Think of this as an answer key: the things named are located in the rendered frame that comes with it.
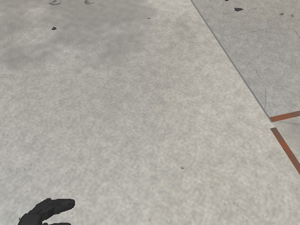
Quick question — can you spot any robot left hand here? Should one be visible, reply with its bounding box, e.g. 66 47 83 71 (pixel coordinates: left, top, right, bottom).
18 198 75 225

